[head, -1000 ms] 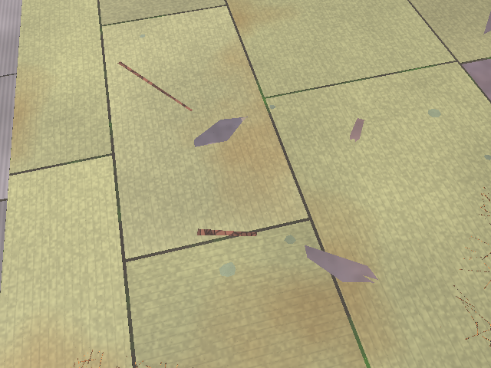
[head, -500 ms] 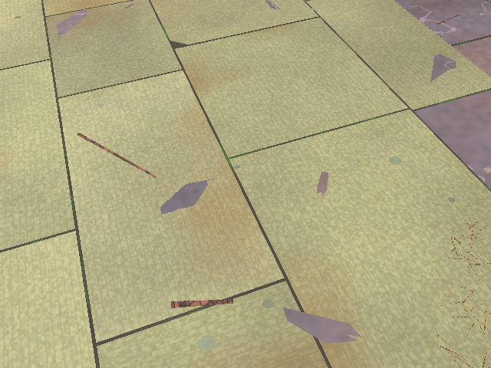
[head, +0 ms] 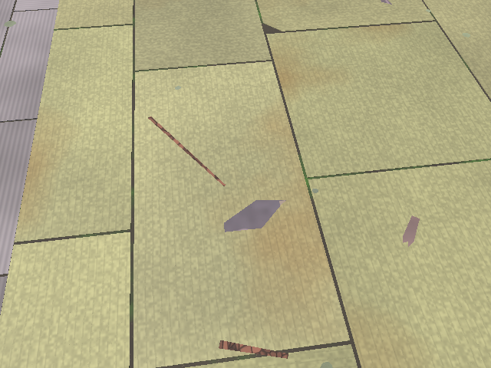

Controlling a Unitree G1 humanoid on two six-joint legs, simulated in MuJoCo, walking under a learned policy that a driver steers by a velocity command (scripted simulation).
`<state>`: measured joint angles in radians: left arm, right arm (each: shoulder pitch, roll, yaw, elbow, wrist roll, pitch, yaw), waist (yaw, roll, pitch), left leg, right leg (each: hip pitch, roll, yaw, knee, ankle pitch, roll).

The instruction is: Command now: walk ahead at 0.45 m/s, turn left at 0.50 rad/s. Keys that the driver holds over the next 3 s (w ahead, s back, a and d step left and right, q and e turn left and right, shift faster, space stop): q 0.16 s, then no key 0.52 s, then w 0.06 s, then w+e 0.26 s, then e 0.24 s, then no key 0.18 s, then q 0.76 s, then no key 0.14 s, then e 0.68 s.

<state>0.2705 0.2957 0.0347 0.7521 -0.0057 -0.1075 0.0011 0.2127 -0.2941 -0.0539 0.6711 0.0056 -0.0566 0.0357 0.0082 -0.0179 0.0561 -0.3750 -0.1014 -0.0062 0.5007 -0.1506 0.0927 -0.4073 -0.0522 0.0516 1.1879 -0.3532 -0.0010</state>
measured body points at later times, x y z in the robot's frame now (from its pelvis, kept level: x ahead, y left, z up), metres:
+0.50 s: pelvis +0.19 -0.03 +0.00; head +0.22 -0.04 +0.45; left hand +0.31 +0.23 -0.09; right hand +0.35 -0.28 -0.12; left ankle +0.12 +0.10 -0.69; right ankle +0.29 -0.12 -0.73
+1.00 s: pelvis +0.30 -0.02 -0.01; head +0.31 -0.04 +0.44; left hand +0.38 +0.27 -0.11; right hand +0.39 -0.29 -0.14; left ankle +0.18 +0.12 -0.71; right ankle +0.32 -0.10 -0.73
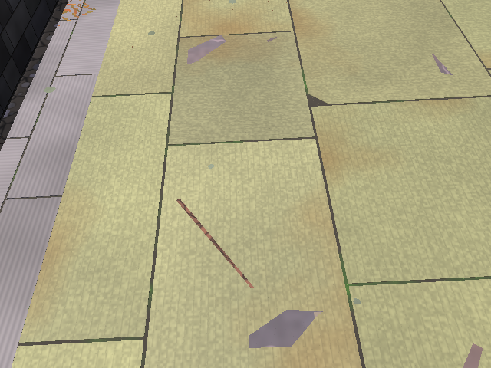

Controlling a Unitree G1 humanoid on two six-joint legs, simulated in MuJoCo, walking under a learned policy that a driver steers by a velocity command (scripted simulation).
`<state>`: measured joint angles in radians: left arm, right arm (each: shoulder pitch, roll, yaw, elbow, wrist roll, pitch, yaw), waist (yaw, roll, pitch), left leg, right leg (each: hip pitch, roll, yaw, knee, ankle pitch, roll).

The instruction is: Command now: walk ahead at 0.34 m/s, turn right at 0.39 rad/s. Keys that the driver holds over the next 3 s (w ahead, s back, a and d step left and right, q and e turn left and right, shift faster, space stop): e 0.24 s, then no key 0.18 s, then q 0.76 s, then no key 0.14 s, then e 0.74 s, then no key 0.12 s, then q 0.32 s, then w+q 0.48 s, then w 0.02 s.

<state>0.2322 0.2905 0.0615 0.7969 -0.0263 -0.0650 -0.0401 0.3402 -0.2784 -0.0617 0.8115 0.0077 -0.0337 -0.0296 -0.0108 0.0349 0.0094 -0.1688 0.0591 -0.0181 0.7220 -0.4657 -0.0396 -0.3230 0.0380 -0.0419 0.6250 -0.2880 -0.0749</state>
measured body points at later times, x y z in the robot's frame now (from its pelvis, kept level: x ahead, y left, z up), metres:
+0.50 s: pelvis +0.16 +0.02 +0.01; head +0.19 +0.02 +0.45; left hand +0.32 +0.27 -0.11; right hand +0.28 -0.27 -0.08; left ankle +0.27 +0.09 -0.72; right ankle +0.05 -0.10 -0.67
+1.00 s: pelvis +0.19 +0.00 +0.02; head +0.23 -0.01 +0.46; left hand +0.31 +0.28 -0.09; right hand +0.36 -0.28 -0.09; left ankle +0.20 +0.12 -0.68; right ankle +0.17 -0.13 -0.72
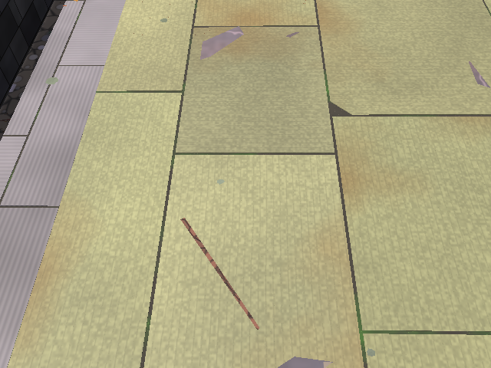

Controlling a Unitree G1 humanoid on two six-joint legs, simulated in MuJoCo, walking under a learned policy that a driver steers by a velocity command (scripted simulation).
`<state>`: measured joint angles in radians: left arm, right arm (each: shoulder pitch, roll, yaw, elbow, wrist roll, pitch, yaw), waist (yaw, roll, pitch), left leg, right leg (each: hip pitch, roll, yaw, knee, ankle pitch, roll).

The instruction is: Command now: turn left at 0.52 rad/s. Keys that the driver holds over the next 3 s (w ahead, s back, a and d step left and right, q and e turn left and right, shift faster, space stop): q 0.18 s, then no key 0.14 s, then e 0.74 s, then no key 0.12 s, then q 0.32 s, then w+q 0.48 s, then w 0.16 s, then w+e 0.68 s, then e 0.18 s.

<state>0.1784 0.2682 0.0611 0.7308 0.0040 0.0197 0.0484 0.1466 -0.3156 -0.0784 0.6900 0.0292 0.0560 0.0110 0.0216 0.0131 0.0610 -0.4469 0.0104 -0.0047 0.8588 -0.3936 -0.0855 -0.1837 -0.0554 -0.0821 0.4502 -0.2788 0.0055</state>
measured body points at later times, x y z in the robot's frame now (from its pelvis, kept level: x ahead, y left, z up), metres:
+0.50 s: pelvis +0.02 +0.03 -0.01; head +0.03 +0.04 +0.44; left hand +0.10 +0.32 -0.12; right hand +0.23 -0.19 -0.10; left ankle +0.01 +0.13 -0.74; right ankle +0.05 -0.11 -0.74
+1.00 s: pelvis +0.02 +0.00 +0.00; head +0.06 -0.01 +0.44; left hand +0.23 +0.25 -0.09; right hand +0.11 -0.30 -0.12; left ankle +0.01 +0.13 -0.74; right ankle +0.02 -0.12 -0.72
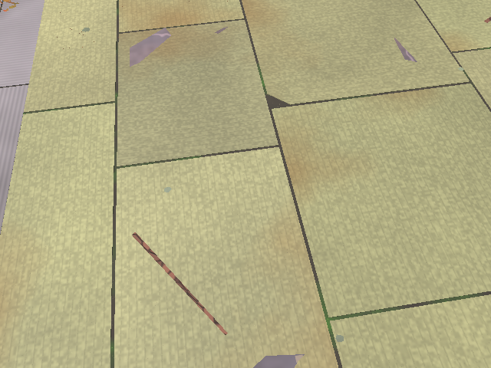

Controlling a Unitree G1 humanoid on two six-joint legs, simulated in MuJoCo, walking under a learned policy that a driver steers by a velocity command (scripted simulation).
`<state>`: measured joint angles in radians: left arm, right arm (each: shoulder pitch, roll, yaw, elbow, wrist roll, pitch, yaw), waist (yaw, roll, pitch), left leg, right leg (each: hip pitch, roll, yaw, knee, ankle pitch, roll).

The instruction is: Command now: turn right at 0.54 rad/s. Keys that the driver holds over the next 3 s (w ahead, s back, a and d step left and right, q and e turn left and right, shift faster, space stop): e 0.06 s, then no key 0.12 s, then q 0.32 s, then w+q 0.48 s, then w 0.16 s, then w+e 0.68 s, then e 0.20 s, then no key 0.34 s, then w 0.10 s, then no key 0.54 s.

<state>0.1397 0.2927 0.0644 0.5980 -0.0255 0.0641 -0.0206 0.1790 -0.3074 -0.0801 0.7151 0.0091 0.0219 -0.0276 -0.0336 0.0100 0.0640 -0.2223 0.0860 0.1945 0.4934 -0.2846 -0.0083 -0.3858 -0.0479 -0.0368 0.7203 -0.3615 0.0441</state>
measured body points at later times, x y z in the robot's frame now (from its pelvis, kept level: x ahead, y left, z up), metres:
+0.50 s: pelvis +0.01 -0.02 -0.01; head +0.03 -0.02 +0.44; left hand +0.20 +0.22 -0.10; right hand +0.12 -0.31 -0.11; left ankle +0.02 +0.11 -0.74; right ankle +0.01 -0.12 -0.74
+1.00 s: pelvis +0.12 -0.03 +0.00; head +0.15 -0.04 +0.45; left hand +0.04 +0.24 -0.11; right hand +0.38 -0.21 -0.09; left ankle +0.21 +0.17 -0.67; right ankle +0.02 -0.14 -0.74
